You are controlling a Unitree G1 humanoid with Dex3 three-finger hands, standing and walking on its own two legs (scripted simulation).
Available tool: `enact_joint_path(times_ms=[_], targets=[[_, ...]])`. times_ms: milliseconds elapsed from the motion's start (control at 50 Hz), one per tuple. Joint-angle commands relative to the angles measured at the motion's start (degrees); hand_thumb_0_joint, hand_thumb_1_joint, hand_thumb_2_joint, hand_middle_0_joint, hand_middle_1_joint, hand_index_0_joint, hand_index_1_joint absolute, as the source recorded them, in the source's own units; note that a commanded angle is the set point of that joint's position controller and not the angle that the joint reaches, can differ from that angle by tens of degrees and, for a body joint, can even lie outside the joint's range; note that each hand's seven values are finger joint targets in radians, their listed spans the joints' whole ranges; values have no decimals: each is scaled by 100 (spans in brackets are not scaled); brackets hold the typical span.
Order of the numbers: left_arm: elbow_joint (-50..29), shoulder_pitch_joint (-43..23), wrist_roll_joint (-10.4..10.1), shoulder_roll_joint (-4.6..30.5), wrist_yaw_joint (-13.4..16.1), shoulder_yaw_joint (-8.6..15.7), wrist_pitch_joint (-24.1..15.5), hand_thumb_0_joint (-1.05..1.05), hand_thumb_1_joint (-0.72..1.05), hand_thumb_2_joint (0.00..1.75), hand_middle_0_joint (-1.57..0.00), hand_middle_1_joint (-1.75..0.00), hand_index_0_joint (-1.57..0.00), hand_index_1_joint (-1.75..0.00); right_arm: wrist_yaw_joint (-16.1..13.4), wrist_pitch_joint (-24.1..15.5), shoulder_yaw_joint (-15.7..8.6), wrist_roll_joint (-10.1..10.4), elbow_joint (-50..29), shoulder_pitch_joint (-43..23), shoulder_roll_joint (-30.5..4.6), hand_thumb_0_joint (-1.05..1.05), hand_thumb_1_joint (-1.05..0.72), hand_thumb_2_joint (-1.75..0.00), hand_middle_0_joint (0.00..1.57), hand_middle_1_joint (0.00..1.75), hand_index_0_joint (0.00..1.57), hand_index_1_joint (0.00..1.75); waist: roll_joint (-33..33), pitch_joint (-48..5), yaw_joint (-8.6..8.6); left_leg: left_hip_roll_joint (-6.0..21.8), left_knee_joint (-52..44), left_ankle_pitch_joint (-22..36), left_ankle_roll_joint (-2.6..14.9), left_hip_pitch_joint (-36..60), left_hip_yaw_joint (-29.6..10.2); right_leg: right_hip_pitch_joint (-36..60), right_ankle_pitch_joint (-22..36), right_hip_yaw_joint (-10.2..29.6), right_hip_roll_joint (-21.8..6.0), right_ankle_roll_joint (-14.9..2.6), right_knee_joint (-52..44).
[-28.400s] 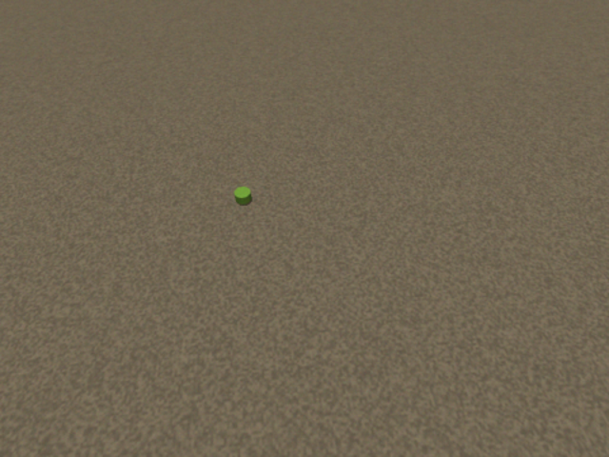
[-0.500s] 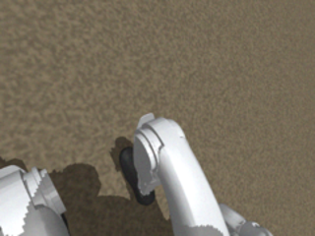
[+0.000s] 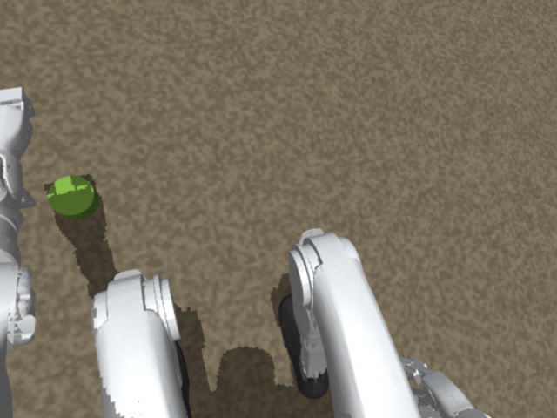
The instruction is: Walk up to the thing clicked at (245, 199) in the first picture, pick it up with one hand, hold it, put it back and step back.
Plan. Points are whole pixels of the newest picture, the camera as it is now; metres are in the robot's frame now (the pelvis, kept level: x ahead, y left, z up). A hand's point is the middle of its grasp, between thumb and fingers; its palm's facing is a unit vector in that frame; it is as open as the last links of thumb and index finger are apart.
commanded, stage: withdraw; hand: left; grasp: from above
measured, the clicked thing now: (74, 198) +0.49 +0.28 -0.32
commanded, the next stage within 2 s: home in 0.28 s
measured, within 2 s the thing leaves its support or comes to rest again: neither
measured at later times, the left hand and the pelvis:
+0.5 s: hand (51, 183) +0.48 +0.28 -0.21, palm faces -0.44 -0.06 -0.89, open 13.6 cm; pelvis -0.01 +0.00 -0.03, yaw +0 degrees
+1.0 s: hand out of the picture +0.37 +0.26 -0.02, palm faces -0.27 -0.66 -0.70, open 7.9 cm; pelvis +0.00 +0.00 +0.10, yaw +4 degrees
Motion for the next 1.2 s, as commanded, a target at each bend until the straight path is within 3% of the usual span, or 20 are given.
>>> enact_joint_path(times_ms=[0, 120, 180, 240, 360, 380, 420, 460, 480, 560, 620, 680, 720, 780, 820, 860, 980, 1080, 1140, 1180], targets=[[-560, -1897, 15, 794, -447, -51, -324, 0, -53, 104, -8, -103, -7, -104, -452, 257, -524, 60, -110, 1366, -1560, 0, -90, -90, 20, 30, 20, 30, 831, -2786, -498, -134, -1571, 762, 174, 2102, 566, 2146, 718, -550, 237, -548, -1587], [-316, -2045, 142, 1155, -438, 22, -768, 0, -52, 103, -9, -101, -8, -102, -881, 398, -317, 11, -312, 1138, -1414, 0, -90, -90, 20, 30, 20, 30, 810, -2700, -365, -153, -1601, 398, 177, 1986, 667, 2126, 144, -399, 221, -553, -1684], [-290, -2349, 334, 1477, -154, 118, -988, 0, -52, 102, -8, -102, -8, -102, -976, 402, -190, -41, -311, 1108, -1372, 0, -89, -90, 20, 30, 20, 30, 1081, -2946, -349, -135, -1558, 437, 173, 2038, 668, 2103, 199, -394, 233, -538, -1504], [193, -2292, 467, 1436, 165, 120, -1106, 0, -51, 101, -8, -101, -8, -101, -992, 363, -110, -97, -250, 1154, -1411, 0, -89, -90, 20, 30, 20, 30, 1173, -2922, -427, -126, -1453, 510, 169, 2020, 615, 1908, 311, -446, 237, -520, -1333], [323, -2658, 804, 1948, 908, 494, -1205, 0, -52, 100, -8, -102, -8, -101, -958, 188, -44, -279, -218, 1322, -1475, 0, -90, -90, 20, 30, 20, 30, 1817, -3370, -459, -90, -1292, 789, 124, 2486, 581, 1820, 754, -640, 229, -502, -943], [228, -2678, 837, 2037, 1025, 615, -1194, 0, -44, 92, -16, -94, -16, -93, -954, 156, -93, -301, -191, 1358, -1560, 0, -88, -89, 20, 30, 20, 30, 1926, -3404, -444, -100, -1316, 853, 102, 2605, 569, 1661, 818, -702, 203, -512, -900], [143, -2584, 850, 1965, 1152, 702, -1112, 0, -29, 96, -26, -78, -23, -77, -924, 58, -135, -355, -172, 1472, -1598, 0, -88, -89, 20, 30, 20, 30, 2154, -3390, -492, -78, -1221, 966, 71, 2789, 575, 1476, 909, -762, 189, -537, -828], [-496, -2499, 770, 2119, 1228, 898, -1010, 0, -21, 91, -25, -66, -22, -68, -876, -11, -224, -336, -190, 1521, -1644, 0, -88, -89, 20, 30, 20, 30, 2635, -4060, -287, -87, -1265, 1307, 21, 3232, 591, 1579, 1210, -752, 139, -563, -712], [-817, -2292, 633, 2111, 1230, 987, -931, 0, -17, 90, -24, -64, -22, -66, -840, -34, -295, -308, -241, 1543, -1589, 0, -88, -89, 20, 30, 20, 30, 2885, -4519, -157, -76, -1356, 1461, -5, 3525, 602, 1734, 1321, -743, 138, -560, -670], [-1339, -1831, -13, 1794, 1029, 1075, -557, 0, 8, 88, -23, -54, -21, -56, -729, -32, -566, -159, -178, 1667, -1586, 0, -89, -90, 20, 30, 20, 30, 2819, -4812, -21, -79, -1534, 1604, 5, 3644, 622, 1810, 1452, -711, 110, -592, -807], [-1809, -1228, -639, 1512, 673, 1104, -289, 0, 21, 90, -22, -51, -21, -52, -651, 33, -756, 21, -116, 1764, -1446, 0, -89, -90, 20, 30, 20, 30, 2714, -5234, 308, -72, -1822, 1715, 44, 3846, 692, 2300, 1516, -596, 119, -554, -1039], [-2404, -576, -1289, 950, 208, 990, -38, 0, 38, 91, -22, -47, -21, -48, -645, 152, -908, 231, -114, 1774, -1370, 0, -89, -90, 20, 30, 20, 30, 2363, -5145, 408, -84, -2126, 1807, 79, 3941, 672, 2459, 1574, -499, 106, -537, -1355], [-2620, 79, -1725, 555, -180, 870, 140, 0, 52, 88, -21, -40, -20, -41, -665, 246, -968, 349, -158, 1684, -1326, 0, -89, -90, 20, 30, 20, 30, 1713, -4663, 398, -71, -2283, 1756, 130, 3792, 637, 2630, 1565, -467, 134, -529, -1659], [-3588, 803, -2444, 232, -727, 887, 281, 0, 74, 96, -22, -40, -21, -40, -737, 358, -1019, 481, -415, 1403, -1248, 0, -90, -90, 20, 30, 20, 30, 1174, -4288, 494, -87, -2609, 1476, 181, 3574, 592, 2968, 1437, -383, 111, -518, -2066], [-4075, 1242, -2844, -113, -1032, 699, 373, 0, 90, 99, -22, -38, -22, -38, -808, 390, -1046, 534, -605, 1149, -1196, 0, -90, -90, 20, 30, 20, 30, 1027, -4101, 505, -52, -2873, 1326, 169, 3758, 498, 2994, 1291, -353, 90, -519, -2284], [-4664, 1536, -3242, -261, -1193, 707, 430, 0, 90, 90, -20, -30, -20, -30, -896, 398, -1073, 597, -718, 967, -1108, 0, -90, -90, 20, 30, 20, 30, 854, -3904, 586, -36, -3134, 1018, 168, 3869, 468, 3138, 1023, -308, 75, -520, -2575], [-5910, 2499, -4174, -589, -1206, 796, 630, 0, 90, 90, -20, -30, -20, -30, -1124, 275, -1088, 734, -1098, 454, -865, 0, -90, -90, 20, 30, 20, 30, 821, -3861, 885, 40, -3963, 716, 157, 4690, 490, 3843, 800, -170, 59, -474, -3290], [-6457, 3431, -4871, -994, -1081, 759, 952, 0, 90, 90, -20, -30, -20, -30, -1386, 79, -1032, 819, -1224, 135, -783, 0, -90, -90, 20, 30, 20, 30, 715, -3451, 938, 52, -4709, 251, 133, 5242, 389, 4327, 404, -86, 37, -453, -3955], [-6924, 3810, -5364, -1239, -1029, 663, 1211, 0, 90, 90, -20, -30, -20, -30, -1536, -33, -972, 861, -1347, -37, -687, 0, -90, -90, 20, 30, 20, 30, 614, -3485, 919, 48, -5037, 310, 141, 5686, 437, 4887, 428, 1, 33, -426, -4423], [-7201, 4138, -5667, -1207, -974, 792, 1360, 0, 90, 90, -20, -30, -20, -30, -1638, -107, -940, 880, -1369, -84, -631, 0, -90, -90, 20, 30, 20, 30, 678, -3377, 948, 50, -5261, 495, 136, 5964, 496, 5226, 547, 40, 25, -407, -4705]])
